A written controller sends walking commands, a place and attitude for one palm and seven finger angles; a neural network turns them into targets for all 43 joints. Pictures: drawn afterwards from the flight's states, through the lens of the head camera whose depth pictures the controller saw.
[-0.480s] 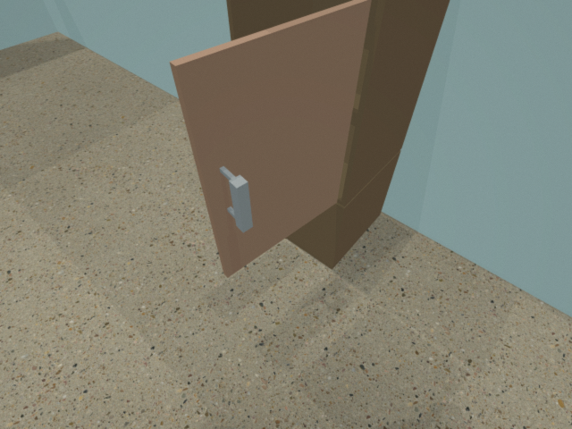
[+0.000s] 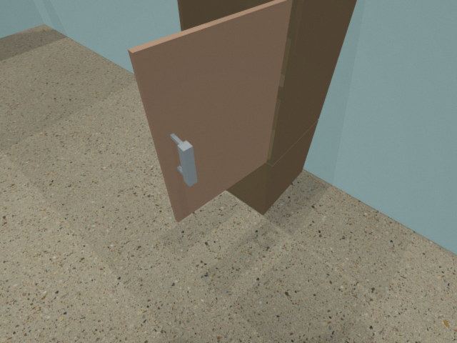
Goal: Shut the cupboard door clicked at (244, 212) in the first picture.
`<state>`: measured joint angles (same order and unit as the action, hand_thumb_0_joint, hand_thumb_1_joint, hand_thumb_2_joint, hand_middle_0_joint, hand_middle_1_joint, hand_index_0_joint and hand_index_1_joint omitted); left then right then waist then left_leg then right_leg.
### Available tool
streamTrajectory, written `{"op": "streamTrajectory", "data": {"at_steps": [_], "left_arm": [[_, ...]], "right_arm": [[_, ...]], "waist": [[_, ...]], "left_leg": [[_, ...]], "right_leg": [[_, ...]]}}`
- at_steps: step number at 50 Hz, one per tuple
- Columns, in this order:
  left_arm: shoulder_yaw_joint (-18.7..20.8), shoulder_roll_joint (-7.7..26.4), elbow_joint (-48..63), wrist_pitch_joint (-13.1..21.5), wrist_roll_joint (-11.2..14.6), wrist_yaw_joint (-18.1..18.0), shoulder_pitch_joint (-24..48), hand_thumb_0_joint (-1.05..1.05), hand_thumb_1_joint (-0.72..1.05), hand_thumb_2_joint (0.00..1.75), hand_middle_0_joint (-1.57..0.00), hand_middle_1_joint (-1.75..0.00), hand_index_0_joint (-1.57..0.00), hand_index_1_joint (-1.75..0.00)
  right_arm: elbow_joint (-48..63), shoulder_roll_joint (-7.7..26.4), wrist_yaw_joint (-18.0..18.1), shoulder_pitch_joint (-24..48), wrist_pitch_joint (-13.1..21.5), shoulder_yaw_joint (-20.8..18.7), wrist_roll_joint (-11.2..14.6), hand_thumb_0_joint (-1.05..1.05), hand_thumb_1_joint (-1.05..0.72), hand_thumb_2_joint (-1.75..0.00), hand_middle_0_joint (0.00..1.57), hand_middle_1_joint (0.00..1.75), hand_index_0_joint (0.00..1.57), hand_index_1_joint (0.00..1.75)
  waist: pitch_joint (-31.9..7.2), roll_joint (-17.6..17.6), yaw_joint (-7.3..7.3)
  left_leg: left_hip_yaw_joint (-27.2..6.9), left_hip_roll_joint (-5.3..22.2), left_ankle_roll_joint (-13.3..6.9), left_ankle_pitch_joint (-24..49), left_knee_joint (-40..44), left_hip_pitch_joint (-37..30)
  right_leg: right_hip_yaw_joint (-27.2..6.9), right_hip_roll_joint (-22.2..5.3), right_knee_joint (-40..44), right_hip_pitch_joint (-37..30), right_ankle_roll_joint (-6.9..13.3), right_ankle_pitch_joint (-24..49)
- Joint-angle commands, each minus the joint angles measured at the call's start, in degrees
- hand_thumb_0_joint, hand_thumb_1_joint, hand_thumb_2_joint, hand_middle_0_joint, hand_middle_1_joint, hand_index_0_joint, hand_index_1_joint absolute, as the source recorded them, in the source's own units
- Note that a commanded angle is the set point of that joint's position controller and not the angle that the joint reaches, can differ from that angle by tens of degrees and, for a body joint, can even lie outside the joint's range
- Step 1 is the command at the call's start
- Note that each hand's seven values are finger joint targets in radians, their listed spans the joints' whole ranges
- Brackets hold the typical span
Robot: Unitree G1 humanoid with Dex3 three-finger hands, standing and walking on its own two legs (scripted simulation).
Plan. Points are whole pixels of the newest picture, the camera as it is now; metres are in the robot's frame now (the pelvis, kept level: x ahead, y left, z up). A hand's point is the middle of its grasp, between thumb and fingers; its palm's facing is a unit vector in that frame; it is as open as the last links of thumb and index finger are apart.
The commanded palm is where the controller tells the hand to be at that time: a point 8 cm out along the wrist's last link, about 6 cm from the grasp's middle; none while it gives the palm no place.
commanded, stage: look at it before walking up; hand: left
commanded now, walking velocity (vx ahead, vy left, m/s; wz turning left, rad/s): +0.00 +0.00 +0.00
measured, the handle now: (182, 159) +0.54 +0.15 -0.04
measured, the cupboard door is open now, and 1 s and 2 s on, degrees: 81 81 81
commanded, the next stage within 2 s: walk to a spot facing it in 0.36 s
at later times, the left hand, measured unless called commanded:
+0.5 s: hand out of the picture +0.02 +0.19 -0.17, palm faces +0.01 -0.97 -0.25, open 7.4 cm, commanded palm none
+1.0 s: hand out of the picture +0.07 +0.16 -0.17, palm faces -0.17 -0.93 -0.31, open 7.4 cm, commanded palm none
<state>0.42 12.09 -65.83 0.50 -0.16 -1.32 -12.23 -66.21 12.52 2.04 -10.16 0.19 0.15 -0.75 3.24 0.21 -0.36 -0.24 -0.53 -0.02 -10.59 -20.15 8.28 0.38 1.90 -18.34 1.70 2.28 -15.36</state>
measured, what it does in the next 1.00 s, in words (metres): lifts its left foot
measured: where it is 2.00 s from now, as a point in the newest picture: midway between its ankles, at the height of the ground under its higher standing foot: outside the picture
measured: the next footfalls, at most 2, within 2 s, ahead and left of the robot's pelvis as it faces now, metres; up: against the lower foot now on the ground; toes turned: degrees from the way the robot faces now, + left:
left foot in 1.50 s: +0.11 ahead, +0.08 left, +0.00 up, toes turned -33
right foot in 1.84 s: -0.06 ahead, -0.15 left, +0.00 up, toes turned -47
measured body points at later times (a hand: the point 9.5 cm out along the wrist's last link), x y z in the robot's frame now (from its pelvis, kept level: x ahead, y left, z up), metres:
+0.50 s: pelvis +0.00 -0.01 +0.00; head +0.02 -0.02 +0.45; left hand +0.02 +0.24 -0.15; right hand +0.03 -0.25 -0.16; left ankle +0.00 +0.12 -0.75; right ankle -0.06 -0.09 -0.75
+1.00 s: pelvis -0.03 -0.04 -0.02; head +0.02 -0.09 +0.42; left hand +0.08 +0.21 -0.15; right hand -0.02 -0.30 -0.19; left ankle -0.02 +0.12 -0.69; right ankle -0.06 -0.10 -0.75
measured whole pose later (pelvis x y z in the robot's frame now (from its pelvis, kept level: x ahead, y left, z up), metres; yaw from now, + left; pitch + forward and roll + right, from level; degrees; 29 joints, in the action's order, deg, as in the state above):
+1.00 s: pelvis -0.03 -0.04 -0.02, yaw -14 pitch +0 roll +2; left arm 4.6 11.7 -55.2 -1.9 -1.3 -0.3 -12.3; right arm -57.2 13.5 2.5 -8.1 -3.8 -3.9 -0.9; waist 7.3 2.2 1.2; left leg 2.1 3.4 2.7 -27.8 -58.9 24.3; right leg -0.4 3.5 -37.4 15.6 5.4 -21.9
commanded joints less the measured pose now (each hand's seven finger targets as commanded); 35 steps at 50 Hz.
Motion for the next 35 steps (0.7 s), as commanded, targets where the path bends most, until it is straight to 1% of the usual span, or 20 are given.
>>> {"op": "streamTrajectory", "data": {"at_steps": [1, 2, 6, 8, 11, 12, 14, 15, 18, 20, 21, 23, 24, 25, 26, 28, 30, 31, 32, 35], "left_arm": [[1.4, 8.4, 2.0, 1.1, 0.0, -0.6, -2.5, 0.0, 0.9, 0.9, -0.2, -0.3, -0.2, -0.3], [1.4, 8.4, 2.0, 1.0, 0.0, -0.6, -2.3, 0.0, 0.9, 0.9, -0.2, -0.3, -0.2, -0.3], [1.4, 8.2, 2.0, 1.0, 0.0, -0.6, -2.5, 0.0, 0.9, 0.9, -0.2, -0.3, -0.2, -0.3], [1.3, 8.1, 1.9, 1.0, 0.0, -0.6, -2.4, 0.0, 0.9, 0.9, -0.2, -0.3, -0.2, -0.3], [1.3, 8.1, 2.0, 1.1, 0.0, -0.6, -2.9, 0.0, 0.9, 0.9, -0.2, -0.3, -0.2, -0.3], [1.3, 8.1, 2.0, 1.0, 0.0, -0.6, -2.4, 0.0, 0.9, 0.9, -0.2, -0.3, -0.2, -0.3], [1.3, 7.9, 1.9, 1.0, 0.0, -0.6, -2.6, 0.0, 0.9, 0.9, -0.2, -0.3, -0.2, -0.3], [1.3, 7.9, 2.0, 1.0, 0.1, -0.6, -2.6, 0.0, 0.9, 0.9, -0.2, -0.3, -0.2, -0.3], [1.3, 7.8, 2.1, 1.0, 0.1, -0.7, -2.7, 0.0, 0.9, 0.9, -0.2, -0.3, -0.2, -0.3], [1.3, 7.9, 2.1, 1.0, 0.1, -0.7, -2.9, 0.0, 0.9, 0.9, -0.2, -0.3, -0.2, -0.3], [1.4, 7.9, 2.1, 1.1, 0.0, -0.7, -3.3, 0.0, 0.9, 0.9, -0.2, -0.3, -0.2, -0.3], [1.3, 7.6, 2.1, 1.0, 0.1, -0.7, -2.9, 0.0, 0.9, 0.9, -0.2, -0.3, -0.2, -0.3], [1.4, 7.4, 2.1, 0.8, 0.1, -0.7, -3.0, 0.0, 0.9, 0.9, -0.2, -0.3, -0.2, -0.3], [1.2, 5.9, 2.1, 0.3, 0.1, -0.8, -3.8, 0.0, 0.9, 0.9, -0.2, -0.3, -0.2, -0.3], [1.6, 5.7, 2.5, 0.0, 0.0, -0.9, -4.2, 0.0, 0.9, 0.9, -0.2, -0.3, -0.2, -0.3], [2.5, 6.7, 3.5, -0.7, -0.2, -0.8, -3.9, 0.0, 0.9, 0.9, -0.2, -0.3, -0.2, -0.3], [3.4, 7.4, 4.9, -1.4, -0.4, -0.5, -3.2, 0.0, 0.9, 0.9, -0.2, -0.3, -0.2, -0.3], [3.6, 7.3, 5.6, -1.6, -0.5, -0.4, -3.3, 0.0, 0.9, 0.9, -0.2, -0.3, -0.2, -0.3], [3.9, 7.6, 6.4, -2.0, -0.6, -0.1, -2.8, 0.0, 0.9, 0.9, -0.2, -0.3, -0.2, -0.3], [4.5, 7.2, 8.6, -2.4, -0.8, 0.4, -2.0, 0.0, 0.9, 0.9, -0.2, -0.3, -0.2, -0.3]], "right_arm": [[2.3, 8.0, 0.5, -1.6, 0.7, -1.3, -0.2, 0.0, -0.9, -0.9, 0.2, 0.3, 0.2, 0.3], [2.1, 7.6, 0.5, -1.8, 0.7, -1.4, -0.2, 0.0, -0.9, -0.9, 0.2, 0.3, 0.2, 0.3], [2.2, 7.8, 0.5, -1.7, 0.6, -1.3, -0.2, 0.0, -0.9, -0.9, 0.2, 0.3, 0.2, 0.3], [2.1, 7.3, 0.5, -1.9, 0.6, -1.2, -0.2, 0.0, -0.9, -0.9, 0.2, 0.3, 0.2, 0.3], [2.3, 7.7, 0.6, -2.1, 0.6, -1.3, -0.2, 0.0, -0.9, -0.9, 0.2, 0.3, 0.2, 0.3], [2.1, 7.4, 0.6, -2.3, 0.6, -1.3, -0.2, 0.0, -0.9, -0.9, 0.2, 0.3, 0.2, 0.3], [2.0, 7.2, 0.6, -2.1, 0.6, -1.3, -0.2, 0.0, -0.9, -0.9, 0.2, 0.3, 0.2, 0.3], [2.1, 7.3, 0.6, -2.3, 0.6, -1.3, -0.2, 0.0, -0.9, -0.9, 0.2, 0.3, 0.2, 0.3], [2.0, 7.1, 0.7, -2.6, 0.6, -1.2, -0.2, 0.0, -0.9, -0.9, 0.2, 0.3, 0.2, 0.3], [2.0, 7.0, 0.6, -2.6, 0.6, -1.2, -0.2, 0.0, -0.9, -0.9, 0.2, 0.3, 0.2, 0.3], [2.1, 7.2, 0.7, -2.3, 0.6, -1.2, -0.1, 0.0, -0.9, -0.9, 0.2, 0.3, 0.2, 0.3], [1.9, 7.0, 0.7, -2.7, 0.5, -1.2, -0.3, 0.0, -0.9, -0.9, 0.2, 0.3, 0.2, 0.3], [2.0, 6.5, 0.8, -2.9, 0.4, -1.3, -0.3, 0.0, -0.9, -0.9, 0.2, 0.3, 0.2, 0.3], [1.8, 4.7, 0.9, -3.9, 0.1, -1.0, -0.3, 0.0, -0.9, -0.9, 0.2, 0.3, 0.2, 0.3], [1.9, 4.4, 1.1, -4.6, -0.2, -1.2, -0.2, 0.0, -0.9, -0.9, 0.2, 0.3, 0.2, 0.3], [2.6, 5.2, 1.4, -5.1, -0.8, -2.1, -0.3, 0.0, -0.9, -0.9, 0.2, 0.3, 0.2, 0.3], [4.0, 6.0, 1.6, -4.9, -1.3, -2.9, -0.3, 0.0, -0.9, -0.9, 0.2, 0.3, 0.2, 0.3], [4.8, 6.3, 1.7, -4.3, -1.5, -3.2, -0.3, 0.0, -0.9, -0.9, 0.2, 0.3, 0.2, 0.3], [5.6, 6.8, 1.8, -4.4, -1.6, -3.7, -0.3, 0.0, -0.9, -0.9, 0.2, 0.3, 0.2, 0.3], [7.5, 7.4, 1.8, -3.9, -1.7, -4.5, -0.5, 0.0, -0.9, -0.9, 0.2, 0.3, 0.2, 0.3]], "waist": [[-1.6, -1.2, 0.33], [-1.7, -0.2, 0.15], [-0.7, -1.0, 0.34], [-0.7, -0.4, 0.28], [-1.3, -1.3, 0.37], [-1.7, -0.7, 0.1], [-1.3, -0.1, 0.26], [-0.8, -0.7, 0.2], [-1.8, -0.4, 0.15], [-1.6, -0.7, 0.32], [-1.4, -1.9, 0.43], [-1.3, -0.6, 0.17], [-0.6, -0.3, 0.2], [-0.8, -1.1, 0.09], [-1.0, -1.5, 0.13], [-1.4, -1.3, -0.14], [-1.1, -0.8, -0.18], [-1.2, -1.6, -0.01], [-0.6, -1.1, -0.32], [-0.9, 1.8, -0.28]], "left_leg": [[-4.6, 6.4, -1.8, 13.9, 0.9, -3.7], [-4.5, 6.4, -1.6, 13.8, 1.0, -3.6], [-4.4, 6.4, -1.6, 12.7, 1.3, -3.3], [-4.5, 6.4, -1.5, 13.1, 1.2, -3.2], [-4.4, 6.3, -1.6, 13.0, 0.8, -3.6], [-4.4, 6.4, -1.5, 13.2, 1.0, -3.5], [-4.4, 6.4, -1.5, 13.3, 1.0, -3.5], [-4.4, 6.4, -1.5, 13.4, 0.9, -3.3], [-4.2, 6.4, -1.5, 13.8, 0.8, -3.5], [-4.2, 6.4, -1.5, 13.7, 0.8, -3.5], [-4.0, 6.4, -1.5, 13.4, 0.6, -3.7], [-4.1, 6.4, -1.4, 13.4, 0.6, -3.4], [-3.4, 6.7, -1.3, 13.8, 0.1, -3.6], [-2.6, 6.9, -0.9, 13.6, -0.9, -3.7], [-1.7, 7.0, -0.9, 12.9, -2.0, -3.6], [-0.3, 7.4, -0.6, 11.1, -4.3, -2.8], [0.3, 8.1, -0.7, 9.7, -5.8, -1.8], [0.7, 8.4, -0.8, 8.4, -6.6, -1.8], [0.6, 8.9, -0.9, 6.7, -6.9, -1.3], [-0.9, 11.3, -2.2, 4.8, -6.3, -1.4]], "right_leg": [[-4.7, -8.0, 3.0, 3.9, 0.4, 16.4], [-4.7, -8.2, 2.8, 3.8, 0.3, 16.5], [-4.9, -7.9, 3.2, 4.5, 0.3, 15.0], [-4.9, -8.0, 3.0, 4.3, 0.4, 15.7], [-4.9, -7.9, 3.0, 4.2, 0.3, 16.2], [-4.9, -8.1, 2.8, 3.9, 0.4, 16.3], [-5.0, -8.0, 2.8, 4.0, 0.4, 16.4], [-5.0, -7.9, 2.8, 4.2, 0.4, 16.7], [-5.0, -8.0, 2.6, 3.6, 0.4, 17.4], [-4.8, -8.1, 2.6, 3.6, 0.4, 17.7], [-4.9, -7.9, 2.9, 3.9, 0.3, 18.1], [-5.0, -7.9, 2.7, 3.8, 0.4, 18.0], [-5.5, -7.9, 2.4, 4.7, 0.4, 19.4], [-5.7, -7.9, 1.4, 5.3, 0.2, 20.6], [-6.1, -7.6, 0.6, 5.7, 0.1, 21.8], [-7.6, -7.7, -1.7, 6.6, 0.7, 23.7], [-8.5, -7.2, -4.2, 8.6, 1.1, 23.3], [-9.1, -6.7, -4.9, 9.9, 1.1, 22.2], [-9.6, -6.4, -5.7, 11.6, 1.2, 20.7], [-10.0, -4.4, -10.0, 15.4, 1.0, 17.4]]}}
